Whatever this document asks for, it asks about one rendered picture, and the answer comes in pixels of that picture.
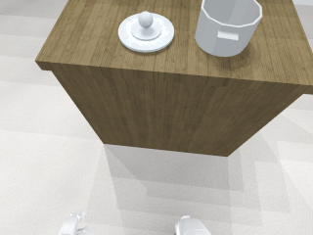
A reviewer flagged pot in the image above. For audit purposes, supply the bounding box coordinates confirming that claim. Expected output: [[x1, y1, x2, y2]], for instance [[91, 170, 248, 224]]
[[195, 0, 262, 57]]

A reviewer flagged left robot hand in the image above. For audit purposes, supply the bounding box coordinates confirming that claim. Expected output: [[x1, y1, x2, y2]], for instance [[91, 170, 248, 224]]
[[59, 210, 93, 235]]

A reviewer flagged lid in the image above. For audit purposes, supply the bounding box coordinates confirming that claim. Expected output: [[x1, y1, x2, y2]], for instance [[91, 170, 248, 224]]
[[118, 13, 174, 53]]

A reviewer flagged knob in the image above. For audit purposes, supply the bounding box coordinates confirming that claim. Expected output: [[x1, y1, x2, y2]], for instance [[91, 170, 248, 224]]
[[138, 11, 154, 28]]

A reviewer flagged robot right thigh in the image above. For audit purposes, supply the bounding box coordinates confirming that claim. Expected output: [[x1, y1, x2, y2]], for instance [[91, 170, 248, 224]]
[[175, 217, 211, 235]]

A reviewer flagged table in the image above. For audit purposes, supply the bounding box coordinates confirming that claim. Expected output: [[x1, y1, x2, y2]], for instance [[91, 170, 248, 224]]
[[34, 0, 313, 157]]

